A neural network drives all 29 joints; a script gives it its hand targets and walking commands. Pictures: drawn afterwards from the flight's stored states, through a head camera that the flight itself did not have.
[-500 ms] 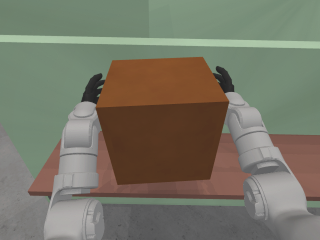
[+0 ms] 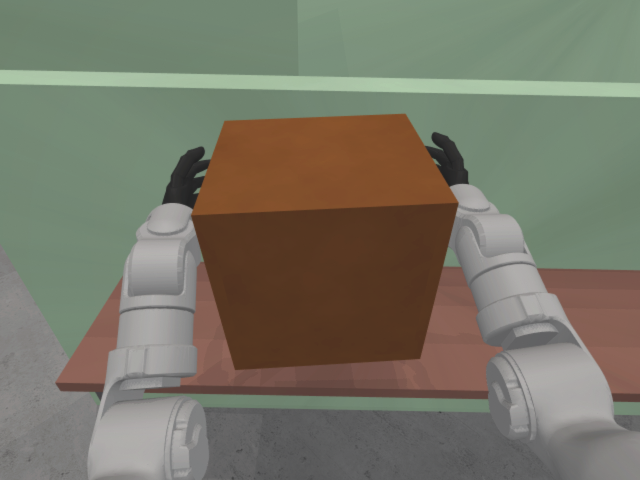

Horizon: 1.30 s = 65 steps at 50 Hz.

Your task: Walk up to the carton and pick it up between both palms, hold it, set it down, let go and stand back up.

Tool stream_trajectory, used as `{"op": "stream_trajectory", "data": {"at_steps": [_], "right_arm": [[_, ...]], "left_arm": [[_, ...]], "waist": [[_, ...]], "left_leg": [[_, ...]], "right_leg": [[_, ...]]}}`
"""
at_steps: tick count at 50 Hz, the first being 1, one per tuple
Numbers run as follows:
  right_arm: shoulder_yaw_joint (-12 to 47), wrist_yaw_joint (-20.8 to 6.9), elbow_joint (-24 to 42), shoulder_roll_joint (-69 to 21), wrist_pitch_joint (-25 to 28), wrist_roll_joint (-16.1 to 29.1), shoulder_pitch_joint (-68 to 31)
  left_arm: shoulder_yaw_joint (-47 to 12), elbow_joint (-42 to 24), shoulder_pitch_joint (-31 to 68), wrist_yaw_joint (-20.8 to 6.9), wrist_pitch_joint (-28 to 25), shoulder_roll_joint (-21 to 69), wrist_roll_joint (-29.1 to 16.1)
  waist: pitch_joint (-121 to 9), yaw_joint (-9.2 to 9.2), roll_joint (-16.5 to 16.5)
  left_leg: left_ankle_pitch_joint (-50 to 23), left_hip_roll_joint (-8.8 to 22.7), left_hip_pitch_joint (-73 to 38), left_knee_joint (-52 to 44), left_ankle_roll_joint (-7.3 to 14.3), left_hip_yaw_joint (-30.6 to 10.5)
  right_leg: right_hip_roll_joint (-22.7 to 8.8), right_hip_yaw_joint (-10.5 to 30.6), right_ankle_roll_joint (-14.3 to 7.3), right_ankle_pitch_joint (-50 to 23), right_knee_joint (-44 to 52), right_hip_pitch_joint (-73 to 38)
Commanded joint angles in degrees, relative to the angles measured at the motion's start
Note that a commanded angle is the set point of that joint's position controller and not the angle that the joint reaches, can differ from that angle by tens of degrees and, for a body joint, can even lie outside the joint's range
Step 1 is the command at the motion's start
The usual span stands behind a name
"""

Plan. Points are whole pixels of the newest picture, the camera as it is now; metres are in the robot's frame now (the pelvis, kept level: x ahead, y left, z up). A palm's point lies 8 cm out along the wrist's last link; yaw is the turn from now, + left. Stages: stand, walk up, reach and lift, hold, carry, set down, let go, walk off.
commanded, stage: hold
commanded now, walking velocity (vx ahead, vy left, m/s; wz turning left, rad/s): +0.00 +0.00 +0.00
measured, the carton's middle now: (321, 239) +0.37 +0.00 +0.18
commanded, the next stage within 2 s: none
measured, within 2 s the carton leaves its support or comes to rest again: neither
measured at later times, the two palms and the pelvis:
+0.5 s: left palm (181, 210) +0.36 +0.16 +0.23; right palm (450, 193) +0.38 -0.16 +0.24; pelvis +0.00 +0.00 +0.00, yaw +0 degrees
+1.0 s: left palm (181, 210) +0.36 +0.16 +0.23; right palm (450, 193) +0.38 -0.16 +0.24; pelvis +0.00 +0.00 +0.00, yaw +0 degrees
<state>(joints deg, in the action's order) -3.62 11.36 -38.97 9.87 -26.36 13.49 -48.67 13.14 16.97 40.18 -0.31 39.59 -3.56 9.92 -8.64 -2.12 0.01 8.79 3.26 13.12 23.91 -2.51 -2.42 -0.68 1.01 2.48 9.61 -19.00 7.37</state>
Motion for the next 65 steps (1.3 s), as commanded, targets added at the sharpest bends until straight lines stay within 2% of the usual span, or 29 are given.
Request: {"op": "stream_trajectory", "data": {"at_steps": [1,8,9,11,16,19,20,21,24,25,29,32,35,42,48,49,57,65], "right_arm": [[19.5,-7.1,19.8,-38.5,1.4,9.2,-41.6],[18.8,-7.3,18.9,-38.3,1.5,8.7,-42.4],[18.5,-7.3,19.0,-38.2,1.6,8.7,-41.8],[19.5,-7.4,19.8,-38.4,1.7,9.1,-42.2],[19.5,-7.1,20.5,-38.7,1.7,9.2,-42.1],[19.5,-7.2,19.9,-38.3,1.6,9.3,-41.8],[19.6,-7.2,20.0,-38.4,1.7,9.4,-42.6],[19.4,-7.2,19.6,-38.5,1.5,9.1,-41.7],[19.7,-7.2,19.4,-38.4,1.5,9.1,-41.6],[19.0,-7.2,19.4,-38.2,1.5,8.8,-41.7],[19.6,-7.2,20.2,-38.1,1.7,9.3,-42.0],[19.7,-7.2,20.3,-38.5,1.7,9.4,-42.1],[19.1,-7.2,19.4,-38.2,1.6,8.9,-42.0],[18.9,-7.3,19.1,-38.1,1.6,8.8,-41.8],[19.5,-7.3,20.2,-38.3,1.7,9.2,-42.2],[19.4,-7.2,20.1,-38.1,1.7,9.2,-42.5],[19.4,-7.2,19.8,-38.5,1.6,9.0,-41.6],[19.2,-7.2,19.5,-38.5,1.6,8.9,-42.1]], "left_arm": [[-20.7,-8.1,38.3,-8.5,-2.6,36.0,-8.1],[-20.2,-6.7,38.6,-8.6,-2.5,36.2,-7.5],[-20.7,-7.5,38.5,-8.6,-2.5,36.6,-7.9],[-20.7,-8.2,38.9,-8.4,-2.7,36.3,-8.0],[-20.8,-8.1,38.4,-8.4,-2.7,36.4,-8.1],[-21.1,-8.4,38.5,-8.4,-2.6,36.6,-8.0],[-20.4,-7.5,38.6,-8.4,-2.6,36.2,-7.7],[-20.6,-7.8,38.3,-8.4,-2.6,36.4,-7.9],[-20.4,-7.6,38.0,-8.4,-2.6,36.2,-7.8],[-20.8,-7.6,38.4,-8.5,-2.7,36.5,-8.1],[-20.8,-7.7,38.0,-8.3,-2.6,36.2,-8.0],[-21.1,-9.0,39.2,-8.2,-2.8,36.2,-8.3],[-20.4,-7.2,38.4,-8.4,-2.6,36.2,-7.5],[-20.8,-7.6,38.5,-8.4,-2.6,36.4,-7.8],[-20.8,-8.7,39.0,-8.3,-2.7,36.2,-8.1],[-20.4,-7.3,37.9,-8.4,-2.5,36.3,-7.7],[-21.2,-8.9,39.1,-8.4,-2.7,36.5,-8.3],[-20.4,-7.5,38.6,-8.5,-2.6,36.4,-7.8]], "waist": [[-16.9,-2.86,-1.6],[-15.5,-2.59,-1.2],[-16.4,-3.04,-0.6],[-17.7,-2.43,-1.1],[-17.8,-2.74,-1.6],[-17.2,-2.87,-0.7],[-16.6,-2.38,-1.3],[-16.8,-2.81,-1.5],[-16.3,-2.39,-1.5],[-16.2,-3.14,-1.0],[-17.0,-2.53,-1.2],[-17.6,-2.67,-1.1],[-16.1,-2.67,-1.4],[-16.3,-3.02,-0.8],[-17.4,-2.37,-1.0],[-16.6,-2.48,-1.4],[-17.3,-3.14,-0.9],[-16.3,-2.70,-1.3]], "left_leg": [[-8.2,-6.4,-12.5,-6.1,1.2,2.0],[-6.5,-6.4,-11.5,-6.5,1.1,2.1],[-7.3,-6.3,-12.2,-6.5,1.0,2.0],[-7.8,-6.3,-12.7,-6.3,1.1,2.1],[-8.4,-6.4,-12.9,-6.0,1.2,2.1],[-8.8,-6.4,-12.9,-5.9,0.9,2.0],[-8.0,-6.5,-12.5,-6.0,1.1,2.1],[-7.9,-6.4,-12.5,-6.2,1.1,2.0],[-8.1,-6.4,-12.3,-6.1,1.2,2.1],[-7.9,-6.4,-12.4,-6.1,1.1,2.0],[-8.6,-6.4,-12.6,-6.0,1.1,2.0],[-8.9,-6.5,-13.1,-6.0,1.1,2.0],[-7.3,-6.4,-12.5,-6.3,1.2,2.1],[-7.9,-6.4,-12.4,-6.3,1.0,2.0],[-8.5,-6.4,-12.7,-6.0,1.0,2.1],[-8.2,-6.5,-12.5,-6.0,1.1,2.0],[-8.4,-6.4,-12.6,-6.1,1.1,2.0],[-7.2,-6.5,-12.3,-6.4,1.2,2.0]], "right_leg": [[5.3,-2.2,-0.6,-7.0,5.3,-8.7],[5.2,-2.3,-0.8,-5.0,5.5,-8.0],[5.3,-2.3,-0.8,-5.7,5.4,-8.1],[5.4,-2.3,-0.7,-6.2,5.2,-8.5],[5.3,-2.3,-0.6,-7.0,5.3,-8.7],[5.4,-2.4,-0.7,-7.1,5.2,-8.3],[5.4,-2.3,-0.5,-6.4,5.4,-8.3],[5.3,-2.3,-0.7,-6.4,5.3,-8.6],[5.2,-2.3,-0.6,-6.9,5.3,-8.8],[5.2,-2.2,-0.7,-6.6,5.3,-8.5],[5.3,-2.3,-0.6,-7.0,5.3,-8.5],[5.3,-2.2,-0.7,-7.2,5.2,-8.5],[5.3,-2.3,-0.7,-5.5,5.5,-8.0],[5.3,-2.2,-0.8,-6.2,5.4,-8.4],[5.4,-2.3,-0.7,-6.6,5.2,-8.6],[5.3,-2.3,-0.7,-6.6,5.3,-8.6],[5.3,-2.3,-0.7,-7.2,5.1,-8.7],[5.3,-2.3,-0.6,-5.8,5.4,-8.3]]}}
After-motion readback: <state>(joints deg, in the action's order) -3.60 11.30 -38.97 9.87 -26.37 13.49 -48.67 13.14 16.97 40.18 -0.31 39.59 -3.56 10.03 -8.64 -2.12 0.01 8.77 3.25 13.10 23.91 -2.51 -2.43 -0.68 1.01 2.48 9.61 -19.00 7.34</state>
